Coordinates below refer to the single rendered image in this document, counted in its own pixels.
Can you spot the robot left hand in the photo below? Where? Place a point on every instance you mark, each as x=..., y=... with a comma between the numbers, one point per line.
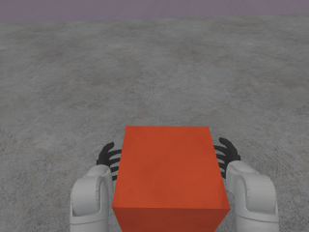
x=104, y=158

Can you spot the left robot forearm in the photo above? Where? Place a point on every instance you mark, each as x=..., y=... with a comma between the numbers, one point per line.
x=89, y=200

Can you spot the robot right hand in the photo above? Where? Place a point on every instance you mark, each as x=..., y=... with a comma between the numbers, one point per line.
x=231, y=154

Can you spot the right robot forearm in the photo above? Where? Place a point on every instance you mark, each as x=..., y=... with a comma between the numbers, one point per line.
x=255, y=194

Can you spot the carton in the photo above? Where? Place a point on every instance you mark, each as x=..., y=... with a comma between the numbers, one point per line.
x=169, y=180

